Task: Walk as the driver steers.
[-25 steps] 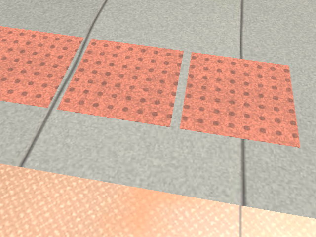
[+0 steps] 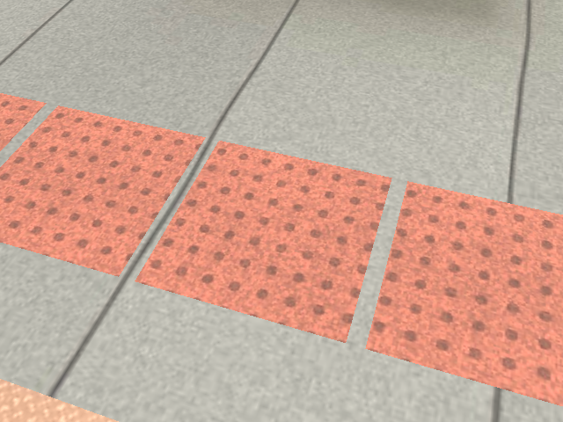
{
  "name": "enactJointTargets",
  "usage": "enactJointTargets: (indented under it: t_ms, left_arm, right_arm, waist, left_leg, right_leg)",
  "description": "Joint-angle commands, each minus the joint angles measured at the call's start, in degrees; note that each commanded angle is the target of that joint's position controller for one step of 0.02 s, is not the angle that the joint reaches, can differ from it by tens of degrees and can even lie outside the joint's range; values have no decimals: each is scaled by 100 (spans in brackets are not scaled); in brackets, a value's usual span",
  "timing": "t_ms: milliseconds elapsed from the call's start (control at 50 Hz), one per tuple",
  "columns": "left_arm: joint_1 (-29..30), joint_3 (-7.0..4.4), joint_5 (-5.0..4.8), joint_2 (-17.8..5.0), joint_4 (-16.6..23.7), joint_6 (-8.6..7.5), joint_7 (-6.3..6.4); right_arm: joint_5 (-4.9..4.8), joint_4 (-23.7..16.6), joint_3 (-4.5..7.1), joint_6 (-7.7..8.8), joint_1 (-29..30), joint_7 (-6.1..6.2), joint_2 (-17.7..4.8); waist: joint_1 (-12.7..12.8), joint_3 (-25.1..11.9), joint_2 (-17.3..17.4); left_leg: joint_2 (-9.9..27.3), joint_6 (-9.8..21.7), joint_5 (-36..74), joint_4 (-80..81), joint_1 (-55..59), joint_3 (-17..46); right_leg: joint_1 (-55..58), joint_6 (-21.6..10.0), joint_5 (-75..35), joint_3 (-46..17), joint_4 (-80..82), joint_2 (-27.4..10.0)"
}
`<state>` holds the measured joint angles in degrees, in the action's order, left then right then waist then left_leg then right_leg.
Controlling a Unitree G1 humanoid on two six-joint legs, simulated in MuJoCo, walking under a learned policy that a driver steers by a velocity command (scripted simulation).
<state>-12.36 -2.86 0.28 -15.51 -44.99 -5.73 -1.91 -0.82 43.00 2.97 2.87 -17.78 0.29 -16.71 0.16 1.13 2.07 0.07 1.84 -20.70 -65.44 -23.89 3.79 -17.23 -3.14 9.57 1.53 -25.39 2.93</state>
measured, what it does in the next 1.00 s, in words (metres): walks ahead, turning right: left foot, then right foot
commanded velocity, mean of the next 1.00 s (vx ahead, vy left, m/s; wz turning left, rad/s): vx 0.36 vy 0.00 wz -0.22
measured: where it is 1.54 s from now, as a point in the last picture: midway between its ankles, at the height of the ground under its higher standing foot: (311, 421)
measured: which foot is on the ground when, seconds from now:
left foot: up 0.00-0.34, down 0.36-0.80, up 0.82-1.00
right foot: down 0.00-0.36, up 0.38-0.78, down 0.80-1.00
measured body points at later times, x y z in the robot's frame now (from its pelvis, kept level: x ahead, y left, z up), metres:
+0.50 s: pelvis +0.27 +0.04 +0.00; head +0.30 +0.05 +0.45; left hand +0.37 +0.32 -0.13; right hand +0.39 -0.24 -0.09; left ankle +0.33 +0.15 -0.74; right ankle +0.17 -0.08 -0.65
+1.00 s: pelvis +0.43 -0.03 +0.00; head +0.46 -0.05 +0.44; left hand +0.65 +0.16 -0.11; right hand +0.44 -0.32 -0.14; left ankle +0.45 +0.13 -0.70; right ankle +0.48 -0.14 -0.74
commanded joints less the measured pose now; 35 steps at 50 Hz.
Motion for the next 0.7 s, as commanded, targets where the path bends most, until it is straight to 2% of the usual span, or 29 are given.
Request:
enactJointTargets:
  t_ms: [20, 80, 120, 180, 240, 300, 320, 340, 360, 380, 400, 420, 440, 460, 480, 520, 560, 580, 620, 660, 700]
  left_arm:
    - [-155, -109, 2, -597, 212, -62, 35]
    - [-301, -169, -62, -845, 79, -65, 86]
    - [-452, -182, -100, -902, 3, -16, 117]
    - [-755, -199, -156, -978, -131, 59, 159]
    - [-1080, -208, -190, -995, -262, 153, 194]
    - [-1082, -264, -194, -1099, -297, 240, 256]
    - [-999, -273, -189, -1120, -284, 262, 267]
    - [-968, -231, -157, -1005, -253, 264, 264]
    - [-841, -108, -50, -675, -69, 246, 250]
    - [-1673, 75, -96, -57, 54, 156, 238]
    - [-1532, -26, -243, -532, 0, 120, 240]
    - [-966, -155, -314, -931, 120, 126, 245]
    - [-669, -171, -274, -911, 191, 153, 261]
    - [-534, -190, -197, -848, 230, 192, 257]
    - [-602, -204, -191, -737, 243, 255, 236]
    - [-628, -177, -214, -495, 276, 383, 210]
    - [-417, -156, -139, -386, 411, 450, 230]
    - [-343, -134, -86, -339, 463, 452, 223]
    - [-166, -64, -44, -216, 512, 412, 154]
    - [206, -33, -41, -206, 598, 366, 67]
    - [446, -58, -34, -329, 704, 359, 10]
  right_arm:
    - [20, -474, 148, 111, 115, -13, -452]
    - [70, -623, 80, 90, 537, -7, -291]
    - [94, -731, 42, 133, 953, -20, -206]
    - [59, -839, 11, 210, 1505, -86, -142]
    - [7, -959, 25, 287, 1963, -174, -200]
    - [-7, -955, 109, 361, 1861, -209, -432]
    - [-1, -863, 166, 381, 1516, -189, -540]
    - [37, -672, 284, 392, 840, -139, -765]
    - [151, -556, 391, 391, -125, -75, -1120]
    - [152, -412, 489, 297, -545, -78, -1545]
    - [111, -388, 385, 258, -623, -90, -1059]
    - [82, -396, 283, 259, -288, -73, -737]
    - [97, -394, 223, 260, 91, -70, -595]
    - [115, -361, 168, 266, 373, -87, -406]
    - [155, -324, 152, 296, 560, -89, -337]
    - [135, -240, 181, 356, 735, -90, -329]
    - [157, -112, 228, 405, 748, -87, -489]
    - [157, -50, 256, 400, 745, -76, -581]
    - [130, 19, 276, 347, 820, -40, -681]
    - [89, 138, 279, 286, 668, -5, -761]
    - [17, 284, 296, 230, 515, 6, -873]
  waist:
    - [23, -212, -760]
    - [79, -53, -627]
    - [194, 13, -563]
    - [369, 105, -554]
    - [480, 170, -587]
    - [255, 108, -733]
    - [20, -49, -760]
    - [-310, -493, -687]
    - [-750, -1358, -268]
    - [-465, -2262, 1344]
    - [-611, -2195, 1228]
    - [-648, -1285, 743]
    - [-499, -803, 460]
    - [-345, -441, 370]
    - [-155, -281, 529]
    - [-6, -98, 484]
    - [67, 106, 239]
    - [95, 102, 187]
    - [78, 7, 176]
    - [-81, -110, 181]
    - [-123, -216, 209]
  left_leg:
    - [570, -82, 381, 326, -1273, 136]
    - [657, -242, 864, 1164, -1503, -16]
    - [604, -299, 1520, 1942, -1398, -82]
    - [363, -372, 2303, 2969, -959, -181]
    - [201, -362, 2439, 3452, -738, -145]
    - [141, -203, 1967, 3828, -282, -56]
    - [92, -91, 1871, 4001, 287, -134]
    - [123, 80, 1848, 4070, 1352, -172]
    - [1017, 445, 1826, 3776, 2952, 627]
    - [2434, 1276, 1058, 4042, 4916, 2886]
    - [2434, 1325, -193, 4611, 4661, 3698]
    - [2189, 1073, -372, 4786, 3927, 2870]
    - [1966, 944, 133, 4926, 3188, 2192]
    - [1756, 900, 618, 5124, 2570, 1674]
    - [1622, 858, 946, 5309, 2107, 1262]
    - [1541, 884, 1374, 5618, 1640, 694]
    - [1561, 1008, 2733, 5663, 1382, 255]
    - [1525, 1025, 3395, 5599, 1361, -11]
    - [1285, 930, 4005, 5489, 1237, -594]
    - [1216, 855, 4180, 5396, 1319, -795]
    - [1328, 775, 4140, 5173, 1642, -744]
  right_leg:
    - [1177, -972, -351, -1897, 1473, -1510]
    - [1060, -1072, -1034, -1456, 1705, -1526]
    - [1006, -983, -1246, -1220, 1740, -1358]
    - [915, -855, -1330, -991, 1638, -1196]
    - [1122, -815, -1182, -1215, 1394, -1350]
    - [1415, -659, -1226, -1557, 968, -1544]
    - [1346, -568, -1600, -1523, 622, -1477]
    - [1101, -408, -1975, -1341, -141, -1175]
    - [188, -192, -1075, -1099, -1700, -801]
    - [-1872, 177, 1976, -492, -3671, -26]
    - [-2538, 200, 2417, -928, -4516, -260]
    - [-2815, 182, 1926, -920, -4726, -498]
    - [-2687, 208, 1472, -771, -4641, -711]
    - [-2518, 233, 1178, -757, -4415, -848]
    - [-2217, 251, 967, -787, -4240, -994]
    - [-1979, 305, 795, -717, -4038, -1075]
    - [-1954, 407, 608, -708, -3526, -1001]
    - [-1875, 444, 403, -665, -3152, -959]
    - [-1408, 423, -312, -447, -2206, -852]
    - [-1020, 386, -945, -264, -1492, -689]
    - [-844, 300, -1021, -294, -1075, -609]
